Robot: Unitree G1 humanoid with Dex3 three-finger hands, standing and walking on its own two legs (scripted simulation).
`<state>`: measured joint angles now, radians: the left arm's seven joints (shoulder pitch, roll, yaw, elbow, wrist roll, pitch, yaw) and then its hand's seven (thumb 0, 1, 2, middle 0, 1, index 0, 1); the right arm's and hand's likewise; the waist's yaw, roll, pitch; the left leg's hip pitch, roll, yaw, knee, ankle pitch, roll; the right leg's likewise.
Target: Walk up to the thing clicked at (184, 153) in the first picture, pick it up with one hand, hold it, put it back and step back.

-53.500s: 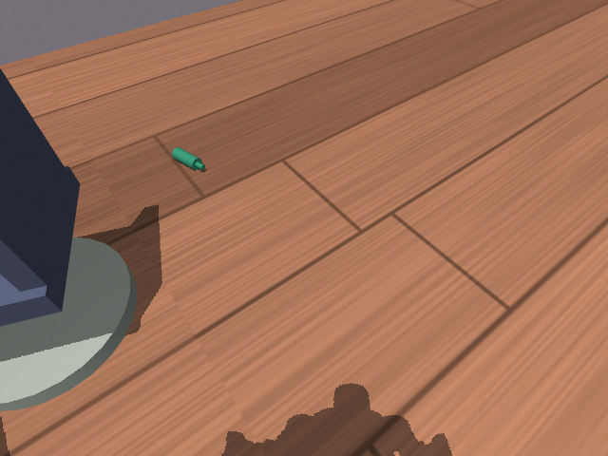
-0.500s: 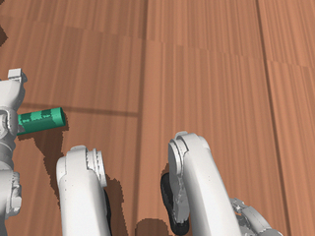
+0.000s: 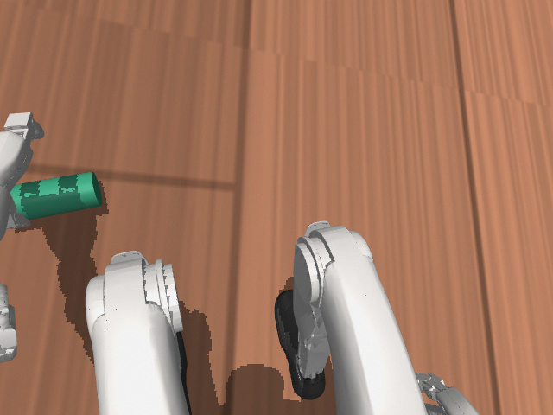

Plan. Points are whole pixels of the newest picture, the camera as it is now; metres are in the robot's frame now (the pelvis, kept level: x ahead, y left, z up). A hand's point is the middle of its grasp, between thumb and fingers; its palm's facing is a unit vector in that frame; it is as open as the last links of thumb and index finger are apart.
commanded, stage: home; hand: left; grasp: from above
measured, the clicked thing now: (36, 199) +0.44 +0.34 -0.29
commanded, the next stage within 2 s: none
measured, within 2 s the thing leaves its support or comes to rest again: neither
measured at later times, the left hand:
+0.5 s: hand out of the picture +0.35 +0.30 +0.00, palm faces -0.34 -0.47 -0.81, open 9.0 cm
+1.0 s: hand out of the picture +0.24 +0.23 +0.22, palm faces +0.08 -0.93 -0.36, open 7.4 cm
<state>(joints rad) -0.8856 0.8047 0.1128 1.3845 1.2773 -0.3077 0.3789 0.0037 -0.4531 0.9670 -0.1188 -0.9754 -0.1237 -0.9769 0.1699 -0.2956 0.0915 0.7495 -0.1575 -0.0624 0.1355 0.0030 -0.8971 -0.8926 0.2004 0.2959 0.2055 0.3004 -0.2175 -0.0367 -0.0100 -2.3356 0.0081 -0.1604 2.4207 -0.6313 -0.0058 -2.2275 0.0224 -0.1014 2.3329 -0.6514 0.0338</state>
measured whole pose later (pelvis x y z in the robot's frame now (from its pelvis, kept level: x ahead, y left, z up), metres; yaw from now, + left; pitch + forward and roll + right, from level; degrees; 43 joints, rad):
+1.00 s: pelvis +0.05 +0.00 +0.30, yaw +8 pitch +21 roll -4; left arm 0.21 0.30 0.03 0.11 0.08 0.31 0.07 0.01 0.90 0.90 -0.21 -0.30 -0.21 -0.31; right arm 0.15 -0.20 0.04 0.55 0.04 -0.14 -0.09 0.01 -0.90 -0.90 0.20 0.30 0.21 0.30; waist -0.05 0.03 -0.18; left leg -1.23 0.03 -0.08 1.42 -0.56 -0.01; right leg -1.16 0.00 -0.06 1.36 -0.57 0.01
